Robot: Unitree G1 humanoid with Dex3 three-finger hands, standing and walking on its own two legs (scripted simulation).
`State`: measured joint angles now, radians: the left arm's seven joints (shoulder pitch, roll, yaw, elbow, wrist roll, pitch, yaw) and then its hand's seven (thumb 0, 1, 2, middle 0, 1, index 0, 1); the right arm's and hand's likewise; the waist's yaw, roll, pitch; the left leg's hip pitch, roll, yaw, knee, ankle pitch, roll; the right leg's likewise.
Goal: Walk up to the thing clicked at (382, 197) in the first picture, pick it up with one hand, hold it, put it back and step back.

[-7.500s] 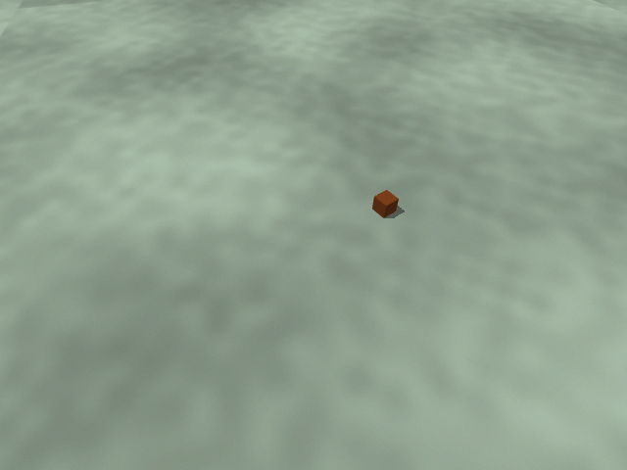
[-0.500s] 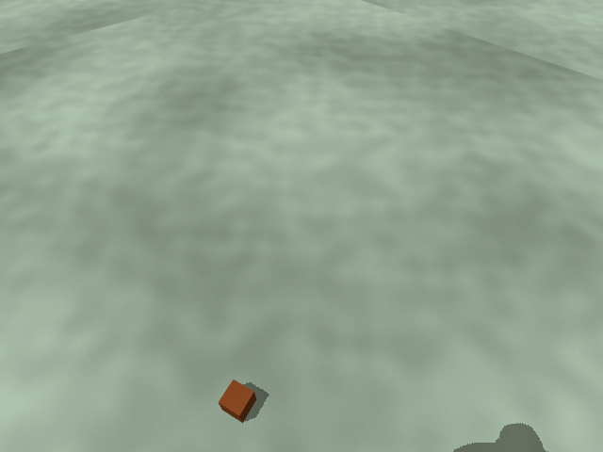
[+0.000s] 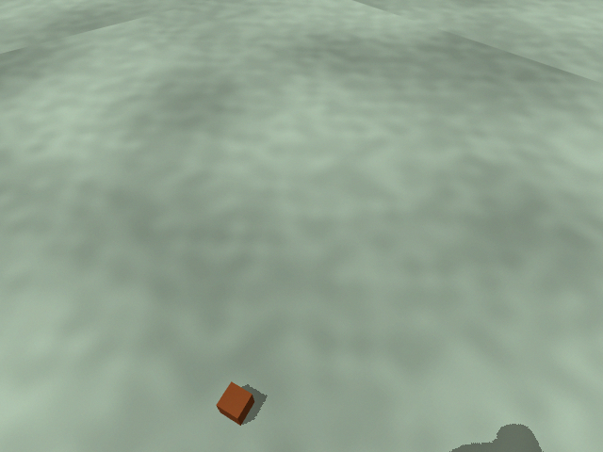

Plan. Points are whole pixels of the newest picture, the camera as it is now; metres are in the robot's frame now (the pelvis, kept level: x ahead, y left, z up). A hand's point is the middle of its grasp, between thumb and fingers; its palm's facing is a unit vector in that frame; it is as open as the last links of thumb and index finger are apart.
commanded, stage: stand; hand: left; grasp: from above
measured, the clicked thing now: (236, 403) +0.42 +0.20 -0.74
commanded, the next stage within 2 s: rise first in 0.80 s
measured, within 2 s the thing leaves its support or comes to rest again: neither
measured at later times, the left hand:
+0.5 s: hand out of the picture +0.07 +0.26 -0.16, palm faces -0.04 -0.94 -0.34, open 7.4 cm
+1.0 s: hand out of the picture +0.10 +0.25 -0.16, palm faces +0.03 -0.94 -0.34, open 7.6 cm
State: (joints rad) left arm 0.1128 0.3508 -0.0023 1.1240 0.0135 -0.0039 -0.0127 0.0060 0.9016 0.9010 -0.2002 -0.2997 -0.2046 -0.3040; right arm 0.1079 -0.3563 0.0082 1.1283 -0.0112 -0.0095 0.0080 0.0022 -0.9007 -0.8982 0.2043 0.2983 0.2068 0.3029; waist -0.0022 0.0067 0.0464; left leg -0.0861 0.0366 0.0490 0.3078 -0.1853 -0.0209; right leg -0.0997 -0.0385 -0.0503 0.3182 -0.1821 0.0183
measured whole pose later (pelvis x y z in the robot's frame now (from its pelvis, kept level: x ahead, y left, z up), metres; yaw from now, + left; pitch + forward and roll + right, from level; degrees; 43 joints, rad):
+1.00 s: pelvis -0.01 +0.00 +0.00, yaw +1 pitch +0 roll +0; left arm 0.06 0.33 0.04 1.07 0.00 -0.02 0.01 0.01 0.83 0.92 -0.18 -0.37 -0.18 -0.38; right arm 0.17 -0.34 0.01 0.96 0.04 -0.03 -0.02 0.00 -0.90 -0.90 0.20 0.30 0.20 0.30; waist -0.01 0.01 0.05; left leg -0.20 0.03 0.03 0.40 -0.22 -0.01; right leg -0.20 -0.05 -0.06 0.40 -0.21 0.02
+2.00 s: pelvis -0.05 +0.00 -0.19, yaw +0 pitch +29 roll -2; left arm -0.35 0.26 0.12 1.06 0.56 0.35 0.52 0.00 -0.55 1.03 -0.09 -1.02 -0.08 -1.04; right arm 0.09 -0.26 0.00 0.73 -0.04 -0.15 -0.02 0.00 -0.88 -0.89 0.21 0.30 0.21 0.30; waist -0.03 0.00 -0.21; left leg -1.43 0.05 -0.02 1.53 -0.61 -0.02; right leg -1.41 -0.06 -0.05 1.51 -0.60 0.01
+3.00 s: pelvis -0.11 +0.00 -0.44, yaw -5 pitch +34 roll -5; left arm -1.23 0.68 0.50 1.78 0.65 0.43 0.75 0.00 -0.49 1.00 -0.10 -1.04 -0.10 -1.04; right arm 0.15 -0.35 0.02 0.92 -0.16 -0.28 0.34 0.00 -0.89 -0.89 0.20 0.30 0.20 0.30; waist -0.27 0.04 0.00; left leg -2.28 0.07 -0.11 2.34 -0.66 -0.01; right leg -2.26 -0.03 -0.05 2.26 -0.60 0.01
